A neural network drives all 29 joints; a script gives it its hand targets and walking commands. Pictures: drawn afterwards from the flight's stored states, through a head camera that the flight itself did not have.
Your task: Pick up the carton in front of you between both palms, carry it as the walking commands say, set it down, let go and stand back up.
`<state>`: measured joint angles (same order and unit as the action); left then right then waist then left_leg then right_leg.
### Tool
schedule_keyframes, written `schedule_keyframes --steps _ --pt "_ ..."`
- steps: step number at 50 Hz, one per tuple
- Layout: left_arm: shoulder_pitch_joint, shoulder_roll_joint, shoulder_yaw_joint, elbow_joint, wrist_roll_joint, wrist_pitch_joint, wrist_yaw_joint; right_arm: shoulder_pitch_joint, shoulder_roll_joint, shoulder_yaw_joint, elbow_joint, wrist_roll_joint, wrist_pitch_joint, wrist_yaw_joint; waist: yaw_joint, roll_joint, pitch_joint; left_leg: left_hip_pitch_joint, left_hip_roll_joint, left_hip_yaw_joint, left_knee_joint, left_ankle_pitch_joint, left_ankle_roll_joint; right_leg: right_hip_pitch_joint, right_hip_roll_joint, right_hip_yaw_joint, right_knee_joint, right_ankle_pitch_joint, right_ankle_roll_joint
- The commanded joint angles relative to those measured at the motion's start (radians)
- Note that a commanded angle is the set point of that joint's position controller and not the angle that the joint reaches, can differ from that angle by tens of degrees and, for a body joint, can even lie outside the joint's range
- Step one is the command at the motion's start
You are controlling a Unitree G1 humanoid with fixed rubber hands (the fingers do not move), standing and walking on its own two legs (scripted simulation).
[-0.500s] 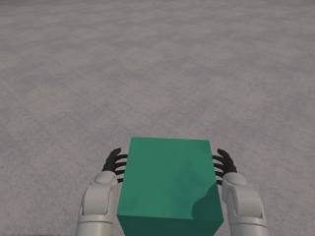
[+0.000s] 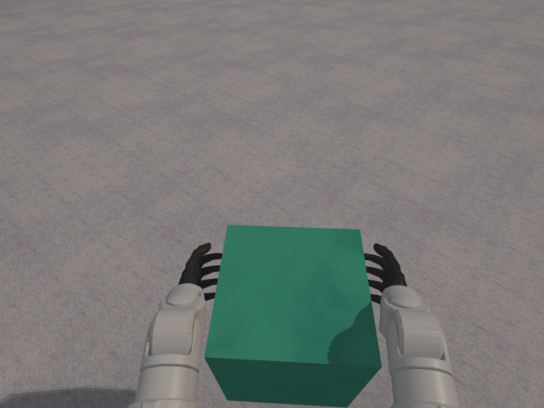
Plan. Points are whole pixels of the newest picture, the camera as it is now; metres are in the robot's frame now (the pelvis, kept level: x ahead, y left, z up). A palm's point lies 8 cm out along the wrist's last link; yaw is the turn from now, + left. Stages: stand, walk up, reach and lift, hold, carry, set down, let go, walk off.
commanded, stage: carry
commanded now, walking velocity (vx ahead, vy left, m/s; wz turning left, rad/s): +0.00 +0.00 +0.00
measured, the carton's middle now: (289, 320) +0.29 +0.00 -0.05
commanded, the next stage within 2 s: hold in 0.12 s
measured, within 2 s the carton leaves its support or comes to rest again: neither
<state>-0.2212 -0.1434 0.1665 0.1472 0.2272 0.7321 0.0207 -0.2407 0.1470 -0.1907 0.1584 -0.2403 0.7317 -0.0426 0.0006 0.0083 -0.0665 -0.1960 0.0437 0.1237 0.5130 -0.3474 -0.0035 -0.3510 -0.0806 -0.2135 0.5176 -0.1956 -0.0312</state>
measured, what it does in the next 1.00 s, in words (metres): stands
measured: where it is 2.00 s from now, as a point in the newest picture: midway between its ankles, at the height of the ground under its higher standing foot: outside the picture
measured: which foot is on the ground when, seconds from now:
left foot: down 0.00-1.00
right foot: down 0.00-1.00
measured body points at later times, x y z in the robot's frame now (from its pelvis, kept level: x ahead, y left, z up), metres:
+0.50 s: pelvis -0.03 +0.01 +0.01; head -0.06 -0.01 +0.46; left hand +0.27 +0.16 +0.04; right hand +0.27 -0.14 +0.04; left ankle -0.05 +0.12 -0.73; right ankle +0.04 -0.11 -0.73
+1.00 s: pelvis -0.04 -0.02 +0.00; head -0.07 -0.05 +0.45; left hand +0.27 +0.15 +0.04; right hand +0.29 -0.15 +0.04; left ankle -0.05 +0.12 -0.73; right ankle +0.04 -0.11 -0.73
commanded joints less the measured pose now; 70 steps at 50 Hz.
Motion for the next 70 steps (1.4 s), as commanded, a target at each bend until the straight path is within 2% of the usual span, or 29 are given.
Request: schedule_keyframes --steps 1,6,7,8,9,10,11,12,13,14,15,17,24,31,39,43,47,51,56,59,62,64,67,70 --pt "-0.458 -0.875 -0.55 -0.059 -0.235 -0.034 -0.211 -0.44 0.867 0.577 -0.05 0.253 -0.025 0.241 0.0 -0.012 -0.26 -0.012 0.105 -0.085 -0.081 0.248 0.02 0.202 -0.107 0.125 -0.044 0.263 0.004" --pt "-0.464 -0.88 -0.552 -0.056 -0.237 -0.035 -0.211 -0.444 0.871 0.58 -0.049 0.256 -0.026 0.242 0.001 -0.011 -0.268 -0.009 0.105 -0.086 -0.081 0.248 0.02 0.207 -0.106 0.124 -0.044 0.261 0.005" --pt "-0.361 -0.898 -0.523 -0.05 -0.238 -0.042 -0.214 -0.327 0.878 0.572 -0.062 0.261 -0.027 0.243 -0.005 0.06 -0.184 -0.04 -0.12 -0.223 -0.145 0.541 0.024 0.512 0.149 0.295 -0.072 0.547 -0.009" --pt "-0.395 -0.887 -0.514 -0.077 -0.215 -0.064 -0.206 -0.354 0.863 0.565 -0.089 0.239 -0.046 0.234 0.009 0.037 -0.23 -0.066 -0.11 -0.245 -0.14 0.605 0.027 0.587 0.139 0.322 -0.059 0.628 -0.008" --pt "-0.363 -0.85 -0.491 -0.054 -0.191 -0.065 -0.205 -0.34 0.846 0.545 -0.09 0.231 -0.047 0.232 0.006 0.028 -0.232 -0.019 -0.105 -0.245 -0.173 0.468 0.035 0.582 0.134 0.309 -0.083 0.507 0.002" --pt "-0.374 -0.861 -0.487 -0.062 -0.183 -0.071 -0.206 -0.359 0.843 0.553 -0.097 0.218 -0.049 0.233 0.017 0.023 -0.183 -0.039 -0.106 -0.244 -0.177 0.486 0.032 0.564 0.139 0.302 -0.086 0.527 0.008" --pt "-0.376 -0.859 -0.477 -0.051 -0.184 -0.077 -0.205 -0.364 0.847 0.548 -0.092 0.219 -0.052 0.23 0.009 0.008 -0.202 -0.015 -0.111 -0.248 -0.176 0.526 0.029 0.577 0.142 0.307 -0.088 0.581 0.018" --pt "-0.353 -0.846 -0.466 -0.038 -0.186 -0.084 -0.196 -0.376 0.821 0.549 -0.09 0.227 -0.058 0.227 0.022 0.03 -0.225 -0.013 -0.119 -0.246 -0.202 0.458 0.027 0.625 0.136 0.315 -0.083 0.595 0.023" --pt "-0.399 -0.828 -0.477 -0.038 -0.197 -0.085 -0.204 -0.364 0.846 0.548 -0.078 0.218 -0.061 0.219 0.001 -0.017 -0.214 -0.032 -0.107 -0.248 -0.208 0.39 0.027 0.638 0.152 0.293 -0.11 0.439 0.023" --pt "-0.398 -0.845 -0.48 -0.026 -0.19 -0.086 -0.211 -0.388 0.849 0.557 -0.086 0.211 -0.059 0.223 0.014 -0.007 -0.181 -0.022 -0.116 -0.243 -0.207 0.384 0.029 0.587 0.155 0.294 -0.118 0.422 0.025" --pt "-0.413 -0.857 -0.482 -0.027 -0.195 -0.09 -0.215 -0.392 0.857 0.553 -0.08 0.208 -0.059 0.226 0.003 -0.017 -0.188 -0.013 -0.117 -0.25 -0.202 0.416 0.028 0.584 0.157 0.297 -0.119 0.447 0.027" --pt "-0.434 -0.867 -0.484 -0.013 -0.202 -0.092 -0.219 -0.396 0.87 0.547 -0.061 0.21 -0.063 0.224 -0.002 -0.015 -0.21 -0.014 -0.116 -0.255 -0.204 0.414 0.027 0.611 0.156 0.297 -0.114 0.458 0.027" --pt "-0.493 -0.881 -0.439 0.066 -0.178 -0.093 -0.231 -0.44 0.881 0.504 0.015 0.19 -0.055 0.241 -0.004 0.028 -0.101 -0.124 -0.089 -0.258 -0.248 0.165 0.044 0.589 0.154 0.282 -0.128 0.201 0.012" --pt "-0.557 -0.926 -0.411 0.131 -0.165 -0.112 -0.247 -0.531 0.911 0.504 0.05 0.203 -0.054 0.275 0.009 0.055 -0.065 -0.23 -0.055 -0.266 -0.286 -0.022 0.075 0.628 0.157 0.269 -0.099 0.084 0.025" --pt "-0.624 -0.953 -0.403 0.171 -0.172 -0.118 -0.27 -0.568 0.942 0.487 0.109 0.191 -0.051 0.294 -0.002 0.018 -0.072 -0.241 -0.058 -0.255 -0.263 -0.059 0.084 0.621 0.15 0.281 -0.114 -0.001 0.03" --pt "-0.663 -0.935 -0.384 0.187 -0.163 -0.119 -0.282 -0.588 0.971 0.466 0.133 0.185 -0.049 0.289 -0.002 -0.011 -0.084 -0.215 -0.079 -0.243 -0.228 -0.015 0.082 0.604 0.131 0.308 -0.139 -0.026 0.031" --pt "-0.739 -0.887 -0.289 0.276 -0.1 -0.149 -0.305 -0.649 1.012 0.38 0.218 0.155 -0.067 0.272 0.005 -0.04 -0.076 -0.215 -0.099 -0.227 -0.173 -0.018 0.083 0.559 0.108 0.348 -0.162 -0.129 0.041" --pt "-0.82 -0.816 -0.141 0.406 0.002 -0.206 -0.312 -0.712 1.001 0.224 0.35 0.08 -0.109 0.236 0.004 -0.045 -0.044 -0.26 -0.107 -0.22 -0.11 -0.036 0.085 0.502 0.097 0.371 -0.148 -0.181 0.045" --pt "-0.796 -0.655 0.064 0.513 0.148 -0.294 -0.279 -0.693 0.84 0.011 0.433 -0.047 -0.203 0.17 -0.007 -0.02 -0.018 -0.367 -0.124 -0.228 -0.013 -0.008 0.086 0.39 0.107 0.375 -0.055 -0.086 0.046" --pt "-0.758 -0.575 0.103 0.54 0.175 -0.373 -0.261 -0.659 0.755 -0.024 0.432 -0.078 -0.295 0.145 -0.008 -0.008 -0.072 -0.451 -0.136 -0.229 0.052 0.041 0.079 0.303 0.122 0.362 0.038 0.065 0.045" --pt "-0.746 -0.576 0.053 0.527 0.151 -0.472 -0.258 -0.666 0.754 0.03 0.411 -0.064 -0.412 0.129 -0.002 -0.004 -0.183 -0.555 -0.153 -0.218 0.106 0.086 0.068 0.256 0.14 0.345 0.135 0.246 0.039" --pt "-0.76 -0.595 -0.006 0.519 0.112 -0.544 -0.259 -0.683 0.766 0.091 0.397 -0.042 -0.488 0.12 0.003 -0.003 -0.279 -0.649 -0.162 -0.208 0.156 0.11 0.058 0.24 0.149 0.343 0.199 0.314 0.039" --pt "-0.819 -0.633 -0.126 0.52 0.04 -0.636 -0.253 -0.742 0.802 0.21 0.385 -0.003 -0.583 0.107 0.001 -0.005 -0.474 -0.788 -0.172 -0.197 0.243 0.132 0.043 0.223 0.159 0.341 0.313 0.396 0.042" --pt "-0.887 -0.674 -0.261 0.486 -0.04 -0.689 -0.233 -0.799 0.837 0.328 0.351 0.041 -0.636 0.092 -0.013 0.004 -0.726 -0.864 -0.185 -0.195 0.338 0.192 0.022 0.206 0.166 0.329 0.429 0.487 0.042"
